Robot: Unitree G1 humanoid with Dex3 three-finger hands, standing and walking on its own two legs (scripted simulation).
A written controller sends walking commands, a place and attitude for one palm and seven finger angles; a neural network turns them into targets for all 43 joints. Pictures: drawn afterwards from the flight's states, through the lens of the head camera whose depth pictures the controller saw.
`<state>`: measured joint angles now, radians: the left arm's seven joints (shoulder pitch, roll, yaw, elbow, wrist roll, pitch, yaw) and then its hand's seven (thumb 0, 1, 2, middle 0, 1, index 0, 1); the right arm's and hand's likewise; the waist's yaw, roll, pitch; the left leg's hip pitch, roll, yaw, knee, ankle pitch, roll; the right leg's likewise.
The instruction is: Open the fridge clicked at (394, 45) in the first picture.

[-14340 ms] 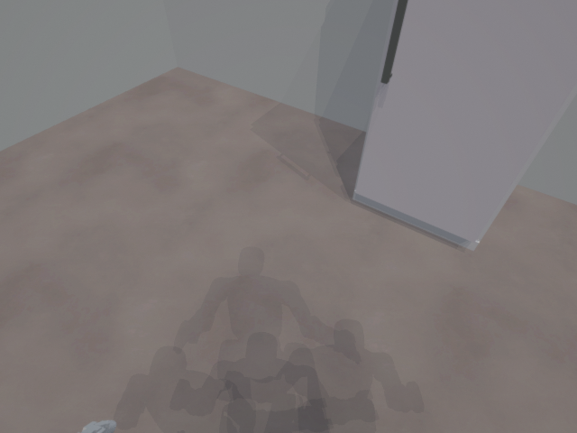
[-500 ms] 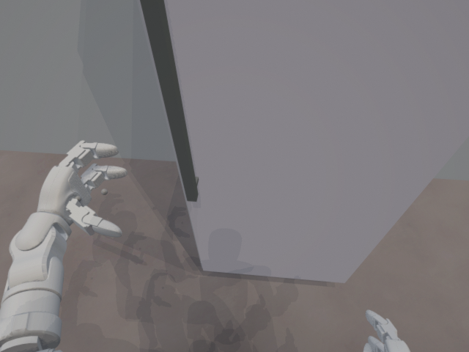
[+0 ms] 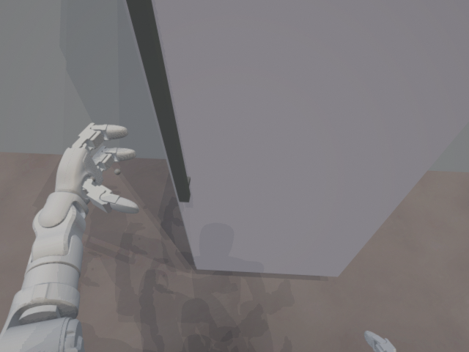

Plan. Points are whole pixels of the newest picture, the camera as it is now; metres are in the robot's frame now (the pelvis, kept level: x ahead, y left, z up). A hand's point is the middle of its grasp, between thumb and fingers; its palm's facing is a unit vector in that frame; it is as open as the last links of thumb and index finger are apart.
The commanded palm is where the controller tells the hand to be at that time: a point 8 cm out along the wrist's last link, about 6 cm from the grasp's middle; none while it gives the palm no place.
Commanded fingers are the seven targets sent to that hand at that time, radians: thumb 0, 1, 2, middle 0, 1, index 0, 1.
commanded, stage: move the hooked fingers beside the handle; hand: left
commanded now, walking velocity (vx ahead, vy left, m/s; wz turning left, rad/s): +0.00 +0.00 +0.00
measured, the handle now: (168, 105) +0.47 +0.12 +0.17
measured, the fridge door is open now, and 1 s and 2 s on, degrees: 0 0 0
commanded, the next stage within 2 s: feel for the door with the fingertips in 1.12 s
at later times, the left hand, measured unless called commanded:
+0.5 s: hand (138, 155) +0.43 +0.19 +0.09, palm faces -0.03 -1.00 -0.01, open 14.0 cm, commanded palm +0.39 +0.24 +0.10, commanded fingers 0.00 -0.50 0.30 -0.30 -1.20 -0.30 -1.20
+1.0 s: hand (130, 164) +0.41 +0.19 +0.09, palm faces -0.02 -1.00 +0.00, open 14.0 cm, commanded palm +0.38 +0.24 +0.10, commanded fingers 0.00 -0.50 0.30 -0.30 -1.20 -0.30 -1.20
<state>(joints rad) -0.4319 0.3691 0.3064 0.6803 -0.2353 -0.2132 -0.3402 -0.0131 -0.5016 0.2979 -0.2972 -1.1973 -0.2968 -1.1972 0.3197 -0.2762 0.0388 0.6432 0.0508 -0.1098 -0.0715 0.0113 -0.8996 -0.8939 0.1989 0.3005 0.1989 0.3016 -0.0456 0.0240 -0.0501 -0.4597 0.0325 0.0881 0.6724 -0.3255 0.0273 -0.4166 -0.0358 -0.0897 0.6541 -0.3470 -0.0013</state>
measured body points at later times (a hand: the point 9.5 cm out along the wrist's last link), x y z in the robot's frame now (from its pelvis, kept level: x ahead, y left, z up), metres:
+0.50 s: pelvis +0.00 -0.01 +0.00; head +0.06 -0.01 +0.44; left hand +0.43 +0.24 +0.10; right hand +0.06 -0.27 -0.12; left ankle +0.01 +0.10 -0.72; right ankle -0.01 -0.12 -0.72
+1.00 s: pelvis +0.00 +0.00 +0.00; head +0.04 +0.00 +0.44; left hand +0.40 +0.25 +0.10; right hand +0.10 -0.26 -0.11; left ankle +0.01 +0.10 -0.72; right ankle -0.01 -0.12 -0.72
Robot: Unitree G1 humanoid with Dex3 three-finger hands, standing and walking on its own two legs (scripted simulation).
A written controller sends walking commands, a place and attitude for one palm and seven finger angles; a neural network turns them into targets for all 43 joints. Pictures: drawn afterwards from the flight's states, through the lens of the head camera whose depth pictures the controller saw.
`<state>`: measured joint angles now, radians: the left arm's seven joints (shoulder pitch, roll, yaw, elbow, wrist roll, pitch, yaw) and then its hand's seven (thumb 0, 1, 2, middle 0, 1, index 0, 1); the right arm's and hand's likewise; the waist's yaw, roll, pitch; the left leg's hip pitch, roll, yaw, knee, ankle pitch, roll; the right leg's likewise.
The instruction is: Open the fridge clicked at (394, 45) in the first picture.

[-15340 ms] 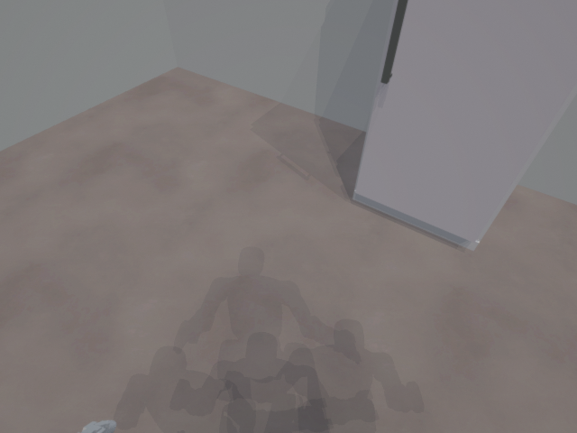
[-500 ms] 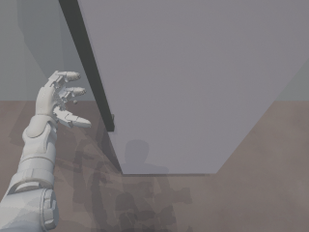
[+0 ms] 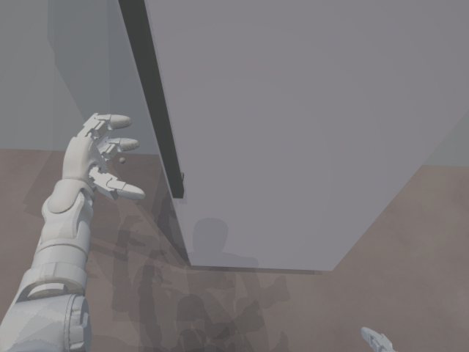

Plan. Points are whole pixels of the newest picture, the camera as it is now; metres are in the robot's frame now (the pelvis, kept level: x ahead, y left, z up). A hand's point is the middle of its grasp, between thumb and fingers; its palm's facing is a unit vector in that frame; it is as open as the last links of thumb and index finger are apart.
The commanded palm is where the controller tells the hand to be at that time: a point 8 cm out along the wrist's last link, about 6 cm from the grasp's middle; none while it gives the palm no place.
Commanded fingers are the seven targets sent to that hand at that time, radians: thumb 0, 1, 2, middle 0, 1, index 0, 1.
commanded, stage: move the hooked fingers beside the handle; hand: left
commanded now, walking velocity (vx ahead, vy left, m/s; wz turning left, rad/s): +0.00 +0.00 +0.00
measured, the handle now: (160, 99) +0.47 +0.13 +0.18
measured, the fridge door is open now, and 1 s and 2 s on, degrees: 0 0 0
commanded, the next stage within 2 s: feel for the door with the fingertips in 0.12 s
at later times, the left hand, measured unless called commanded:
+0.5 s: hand (142, 160) +0.41 +0.16 +0.10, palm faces -0.06 -1.00 +0.00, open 14.0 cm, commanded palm +0.38 +0.21 +0.10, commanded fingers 0.00 -0.50 0.30 -0.30 -1.20 -0.30 -1.20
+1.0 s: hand (148, 151) +0.43 +0.16 +0.10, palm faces -0.02 -1.00 -0.01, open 13.9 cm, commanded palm +0.41 +0.21 +0.10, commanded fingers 0.00 -0.50 0.30 -0.30 -1.20 -0.30 -1.20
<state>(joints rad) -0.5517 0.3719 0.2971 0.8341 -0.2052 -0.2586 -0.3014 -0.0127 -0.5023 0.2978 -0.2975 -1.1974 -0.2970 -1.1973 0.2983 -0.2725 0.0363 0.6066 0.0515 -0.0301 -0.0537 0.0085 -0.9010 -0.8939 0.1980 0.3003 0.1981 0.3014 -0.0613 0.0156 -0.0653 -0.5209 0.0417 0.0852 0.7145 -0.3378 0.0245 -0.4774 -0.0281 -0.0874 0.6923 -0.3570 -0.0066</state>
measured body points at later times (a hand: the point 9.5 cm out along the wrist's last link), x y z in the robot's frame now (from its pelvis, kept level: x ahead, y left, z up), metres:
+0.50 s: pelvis +0.00 +0.01 +0.00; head +0.04 +0.00 +0.45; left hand +0.41 +0.22 +0.10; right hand +0.07 -0.25 -0.11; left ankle +0.01 +0.10 -0.72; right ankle -0.01 -0.11 -0.72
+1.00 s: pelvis -0.01 -0.01 +0.00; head +0.04 -0.01 +0.45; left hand +0.42 +0.21 +0.11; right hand +0.08 -0.27 -0.12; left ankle +0.01 +0.10 -0.72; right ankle -0.01 -0.12 -0.72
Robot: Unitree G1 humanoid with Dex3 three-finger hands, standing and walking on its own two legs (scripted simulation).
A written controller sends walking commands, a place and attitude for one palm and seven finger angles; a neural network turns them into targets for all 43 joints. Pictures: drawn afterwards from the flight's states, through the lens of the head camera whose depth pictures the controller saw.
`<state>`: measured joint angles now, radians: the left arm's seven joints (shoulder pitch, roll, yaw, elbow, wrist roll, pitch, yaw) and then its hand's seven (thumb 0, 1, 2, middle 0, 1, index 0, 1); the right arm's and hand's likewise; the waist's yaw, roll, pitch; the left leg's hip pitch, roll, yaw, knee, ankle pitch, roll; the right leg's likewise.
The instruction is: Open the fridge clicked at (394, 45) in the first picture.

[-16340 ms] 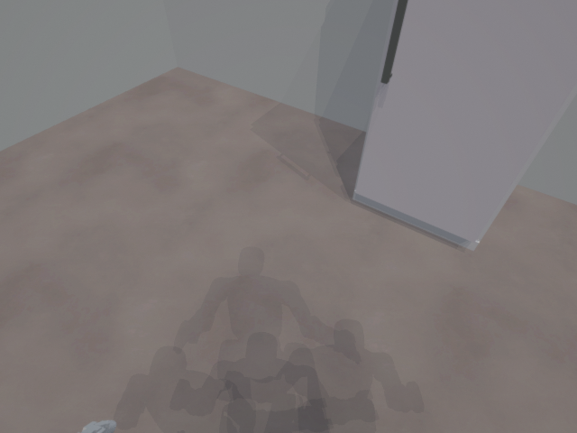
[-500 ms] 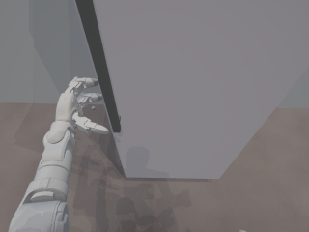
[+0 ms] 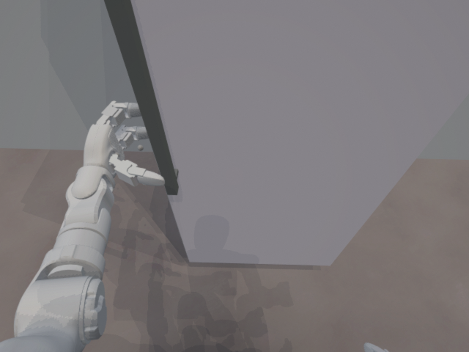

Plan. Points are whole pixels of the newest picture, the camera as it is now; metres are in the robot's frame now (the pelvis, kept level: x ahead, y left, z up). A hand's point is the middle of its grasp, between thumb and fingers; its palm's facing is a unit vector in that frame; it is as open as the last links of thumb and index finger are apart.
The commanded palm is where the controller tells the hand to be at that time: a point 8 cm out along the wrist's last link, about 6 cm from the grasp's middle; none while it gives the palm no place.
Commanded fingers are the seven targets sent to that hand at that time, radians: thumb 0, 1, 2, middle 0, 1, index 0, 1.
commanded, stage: slide the fingers in behind the handle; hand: left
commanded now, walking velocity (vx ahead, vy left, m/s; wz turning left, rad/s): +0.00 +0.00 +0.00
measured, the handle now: (150, 95) +0.48 +0.14 +0.18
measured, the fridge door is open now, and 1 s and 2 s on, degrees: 0 0 0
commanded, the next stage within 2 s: grip the handle and tug to test in 1.90 s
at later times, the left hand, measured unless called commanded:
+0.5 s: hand (143, 152) +0.43 +0.16 +0.10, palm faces -0.04 -1.00 +0.00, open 14.0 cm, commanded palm +0.40 +0.21 +0.10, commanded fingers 0.00 -0.50 0.30 -0.30 -1.20 -0.30 -1.20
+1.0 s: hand (158, 156) +0.43 +0.13 +0.09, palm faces -0.04 -1.00 +0.00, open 14.0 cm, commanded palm +0.40 +0.19 +0.10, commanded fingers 0.00 -0.50 0.30 -0.30 -1.20 -0.30 -1.20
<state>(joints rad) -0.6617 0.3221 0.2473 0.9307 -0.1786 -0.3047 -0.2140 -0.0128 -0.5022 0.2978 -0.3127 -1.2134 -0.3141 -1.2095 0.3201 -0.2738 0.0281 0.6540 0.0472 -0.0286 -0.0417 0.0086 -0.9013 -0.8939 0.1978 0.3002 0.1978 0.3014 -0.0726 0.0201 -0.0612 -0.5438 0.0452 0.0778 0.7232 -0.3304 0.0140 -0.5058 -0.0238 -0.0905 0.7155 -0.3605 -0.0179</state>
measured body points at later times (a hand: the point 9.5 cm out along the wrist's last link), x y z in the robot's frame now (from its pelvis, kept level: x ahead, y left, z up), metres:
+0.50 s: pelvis +0.00 +0.01 +0.00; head +0.05 +0.00 +0.45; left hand +0.43 +0.21 +0.10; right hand +0.07 -0.25 -0.12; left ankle +0.02 +0.11 -0.71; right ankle +0.00 -0.11 -0.71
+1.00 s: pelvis +0.01 +0.01 +0.00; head +0.05 +0.00 +0.45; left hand +0.42 +0.19 +0.10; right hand +0.10 -0.25 -0.11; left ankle +0.02 +0.11 -0.71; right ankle +0.00 -0.11 -0.71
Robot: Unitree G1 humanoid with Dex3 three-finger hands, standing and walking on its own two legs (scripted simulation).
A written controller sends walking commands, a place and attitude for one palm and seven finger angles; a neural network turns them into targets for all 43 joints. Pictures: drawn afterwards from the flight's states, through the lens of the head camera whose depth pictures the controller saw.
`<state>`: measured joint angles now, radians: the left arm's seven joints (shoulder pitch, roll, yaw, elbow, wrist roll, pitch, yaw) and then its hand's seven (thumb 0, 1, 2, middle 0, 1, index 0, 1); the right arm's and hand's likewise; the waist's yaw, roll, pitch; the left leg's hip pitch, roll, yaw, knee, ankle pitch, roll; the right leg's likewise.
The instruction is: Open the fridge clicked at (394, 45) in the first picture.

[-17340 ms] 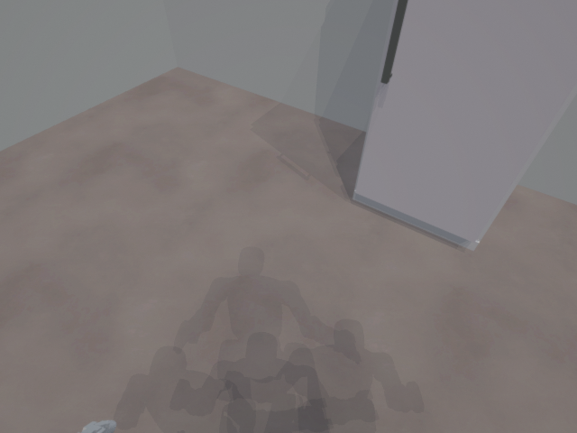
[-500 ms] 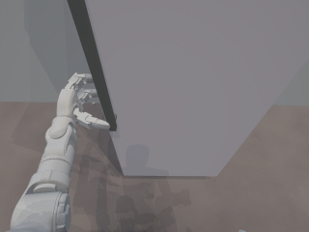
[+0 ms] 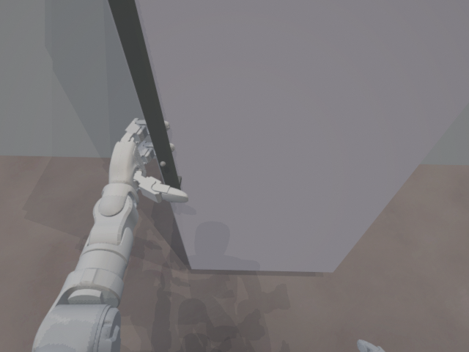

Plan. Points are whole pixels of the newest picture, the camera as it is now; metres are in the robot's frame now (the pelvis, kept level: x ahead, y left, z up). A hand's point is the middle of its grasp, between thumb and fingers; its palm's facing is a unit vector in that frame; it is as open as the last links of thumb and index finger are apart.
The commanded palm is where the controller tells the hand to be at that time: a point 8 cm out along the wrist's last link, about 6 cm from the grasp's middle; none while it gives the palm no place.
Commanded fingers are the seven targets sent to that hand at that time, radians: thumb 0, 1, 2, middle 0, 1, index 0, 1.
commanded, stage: slide the fingers in behind the handle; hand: left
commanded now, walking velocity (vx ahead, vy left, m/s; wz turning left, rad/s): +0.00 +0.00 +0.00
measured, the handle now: (155, 104) +0.47 +0.13 +0.18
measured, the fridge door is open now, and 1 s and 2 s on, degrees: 0 0 0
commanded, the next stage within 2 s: grip the handle and tug to test in 0.90 s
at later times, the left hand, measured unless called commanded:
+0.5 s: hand (173, 163) +0.41 +0.11 +0.10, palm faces -0.01 -1.00 -0.02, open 14.1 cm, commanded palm +0.38 +0.16 +0.10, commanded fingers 0.00 -0.50 0.30 -0.30 -1.20 -0.30 -1.20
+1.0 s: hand (173, 160) +0.42 +0.11 +0.10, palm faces -0.03 -1.00 -0.01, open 14.0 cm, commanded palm +0.38 +0.17 +0.10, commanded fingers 0.00 -0.45 0.32 -0.31 -1.21 -0.31 -1.21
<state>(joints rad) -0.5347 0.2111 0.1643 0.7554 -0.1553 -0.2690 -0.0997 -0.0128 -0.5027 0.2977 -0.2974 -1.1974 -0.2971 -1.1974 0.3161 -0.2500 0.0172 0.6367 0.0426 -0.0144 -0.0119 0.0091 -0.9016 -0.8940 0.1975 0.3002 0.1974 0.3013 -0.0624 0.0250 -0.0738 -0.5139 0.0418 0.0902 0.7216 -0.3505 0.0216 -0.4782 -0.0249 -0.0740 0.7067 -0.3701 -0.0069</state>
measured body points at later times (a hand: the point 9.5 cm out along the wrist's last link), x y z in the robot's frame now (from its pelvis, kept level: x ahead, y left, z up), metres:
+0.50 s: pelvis -0.01 -0.01 +0.00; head +0.03 -0.02 +0.45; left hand +0.41 +0.16 +0.10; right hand +0.08 -0.27 -0.12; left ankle +0.01 +0.10 -0.72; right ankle -0.01 -0.11 -0.72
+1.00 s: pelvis +0.00 -0.01 +0.00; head +0.04 -0.02 +0.45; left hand +0.41 +0.16 +0.10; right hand +0.08 -0.26 -0.12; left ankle +0.01 +0.10 -0.72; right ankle -0.01 -0.11 -0.72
